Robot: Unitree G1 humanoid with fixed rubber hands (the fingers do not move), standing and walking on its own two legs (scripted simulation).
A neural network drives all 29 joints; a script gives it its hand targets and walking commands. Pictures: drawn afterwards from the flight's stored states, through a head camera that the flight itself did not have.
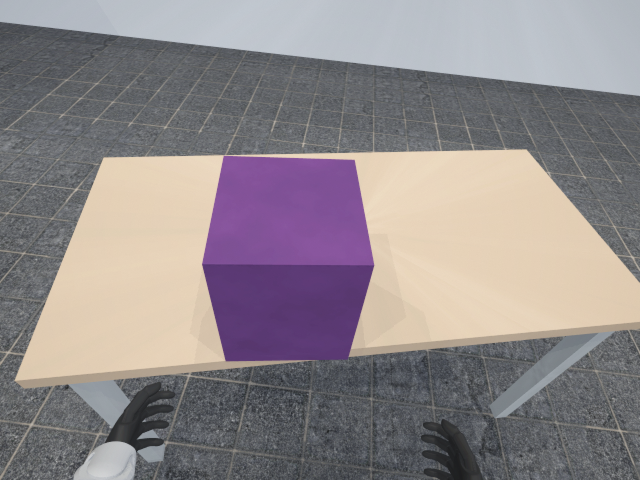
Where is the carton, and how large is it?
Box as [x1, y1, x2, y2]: [202, 156, 373, 360]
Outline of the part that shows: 224,156 202,265 225,360 347,359 373,268 373,260 354,160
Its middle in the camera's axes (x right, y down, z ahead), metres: -0.05 +0.03 +0.61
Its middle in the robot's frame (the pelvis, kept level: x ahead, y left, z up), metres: +0.43 +0.06 +0.00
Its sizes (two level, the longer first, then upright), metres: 0.210 0.200 0.250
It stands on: a table, 0.65 m high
